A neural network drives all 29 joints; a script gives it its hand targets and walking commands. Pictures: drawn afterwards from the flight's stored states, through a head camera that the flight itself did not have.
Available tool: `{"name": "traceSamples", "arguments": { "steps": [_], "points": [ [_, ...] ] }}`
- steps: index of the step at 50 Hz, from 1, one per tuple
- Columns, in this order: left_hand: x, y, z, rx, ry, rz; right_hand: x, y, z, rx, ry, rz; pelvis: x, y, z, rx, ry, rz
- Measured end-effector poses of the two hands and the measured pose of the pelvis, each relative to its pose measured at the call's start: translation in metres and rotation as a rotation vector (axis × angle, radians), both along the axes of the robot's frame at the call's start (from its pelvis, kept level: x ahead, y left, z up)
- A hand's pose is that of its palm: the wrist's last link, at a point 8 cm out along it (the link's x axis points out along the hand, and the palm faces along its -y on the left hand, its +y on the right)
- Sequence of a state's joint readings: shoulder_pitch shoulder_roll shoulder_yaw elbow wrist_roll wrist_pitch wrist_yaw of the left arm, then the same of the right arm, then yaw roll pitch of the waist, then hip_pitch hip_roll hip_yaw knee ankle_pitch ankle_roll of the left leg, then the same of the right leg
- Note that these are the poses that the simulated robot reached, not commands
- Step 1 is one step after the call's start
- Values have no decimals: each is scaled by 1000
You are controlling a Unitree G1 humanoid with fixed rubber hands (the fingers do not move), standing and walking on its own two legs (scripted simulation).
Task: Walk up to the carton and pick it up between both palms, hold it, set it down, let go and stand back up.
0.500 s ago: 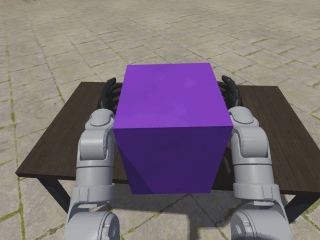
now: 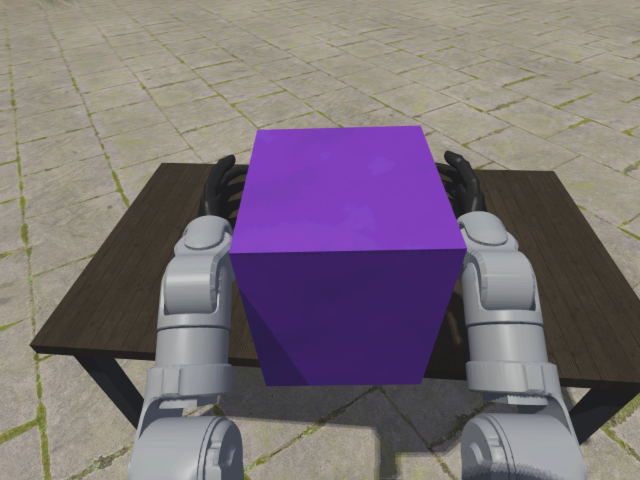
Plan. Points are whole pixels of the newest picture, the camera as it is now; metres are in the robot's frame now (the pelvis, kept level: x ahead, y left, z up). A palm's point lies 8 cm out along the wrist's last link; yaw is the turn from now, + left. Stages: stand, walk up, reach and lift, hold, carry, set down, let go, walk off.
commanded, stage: hold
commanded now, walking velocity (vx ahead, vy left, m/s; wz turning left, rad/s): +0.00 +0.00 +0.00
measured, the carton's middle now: (340, 260) +0.36 +0.00 +0.13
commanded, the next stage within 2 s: none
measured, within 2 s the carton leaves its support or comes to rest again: neither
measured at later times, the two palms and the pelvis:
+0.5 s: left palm (216, 223) +0.36 +0.14 +0.19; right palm (466, 218) +0.36 -0.15 +0.19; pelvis +0.00 +0.00 +0.00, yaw +0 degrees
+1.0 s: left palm (215, 223) +0.36 +0.15 +0.19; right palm (464, 217) +0.36 -0.14 +0.19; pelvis +0.00 +0.00 +0.00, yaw +0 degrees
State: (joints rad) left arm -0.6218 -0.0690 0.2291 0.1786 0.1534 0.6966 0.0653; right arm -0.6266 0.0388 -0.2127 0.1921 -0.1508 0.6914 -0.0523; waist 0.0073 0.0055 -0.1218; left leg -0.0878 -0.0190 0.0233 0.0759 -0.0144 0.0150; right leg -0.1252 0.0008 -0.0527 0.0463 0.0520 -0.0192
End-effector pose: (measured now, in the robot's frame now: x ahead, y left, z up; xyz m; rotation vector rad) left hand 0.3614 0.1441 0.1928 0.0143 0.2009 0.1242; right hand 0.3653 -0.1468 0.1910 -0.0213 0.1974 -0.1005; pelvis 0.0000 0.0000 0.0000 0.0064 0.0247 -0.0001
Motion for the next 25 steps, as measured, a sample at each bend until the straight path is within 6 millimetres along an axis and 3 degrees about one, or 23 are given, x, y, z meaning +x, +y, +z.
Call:
{"name": "traceSamples", "arguments": {
  "steps": [25],
  "points": [
    [-4, 1, -1, 3, 6, 1, -3, 1, 0, -3, 6, -1, 2, 0, 0, -1, -13, 2]
  ]
}}
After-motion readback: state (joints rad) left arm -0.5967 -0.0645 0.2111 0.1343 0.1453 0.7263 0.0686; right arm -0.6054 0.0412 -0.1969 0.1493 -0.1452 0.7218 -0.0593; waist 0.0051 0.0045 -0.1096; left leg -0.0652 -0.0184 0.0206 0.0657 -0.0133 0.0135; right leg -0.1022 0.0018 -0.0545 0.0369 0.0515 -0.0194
